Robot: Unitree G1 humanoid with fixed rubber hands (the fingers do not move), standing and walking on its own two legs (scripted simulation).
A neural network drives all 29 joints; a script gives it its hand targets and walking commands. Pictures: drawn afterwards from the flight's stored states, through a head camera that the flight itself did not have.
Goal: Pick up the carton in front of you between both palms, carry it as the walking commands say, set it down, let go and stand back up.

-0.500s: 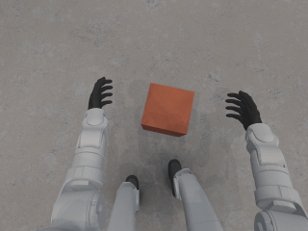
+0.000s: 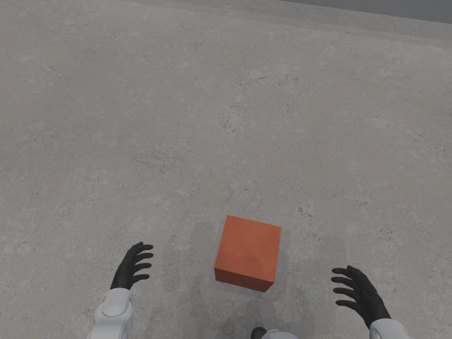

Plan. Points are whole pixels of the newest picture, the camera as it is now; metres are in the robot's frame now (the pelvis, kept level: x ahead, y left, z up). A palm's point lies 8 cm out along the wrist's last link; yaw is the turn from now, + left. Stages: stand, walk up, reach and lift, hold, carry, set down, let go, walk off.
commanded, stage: let go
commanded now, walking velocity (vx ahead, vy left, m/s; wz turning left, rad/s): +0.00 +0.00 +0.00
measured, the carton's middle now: (246, 255) +0.41 -0.08 -0.64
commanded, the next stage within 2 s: stand in 0.62 s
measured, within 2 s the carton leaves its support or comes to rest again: neither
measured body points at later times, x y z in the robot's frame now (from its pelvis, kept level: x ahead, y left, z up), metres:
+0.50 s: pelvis +0.01 +0.02 +0.01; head +0.02 +0.01 +0.45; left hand +0.18 +0.25 -0.07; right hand +0.18 -0.23 -0.07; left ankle -0.05 +0.13 -0.73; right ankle +0.02 -0.12 -0.73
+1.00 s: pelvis +0.01 -0.01 +0.00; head +0.03 -0.04 +0.45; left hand +0.13 +0.29 -0.08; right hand +0.15 -0.30 -0.11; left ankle -0.05 +0.13 -0.73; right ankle +0.02 -0.12 -0.73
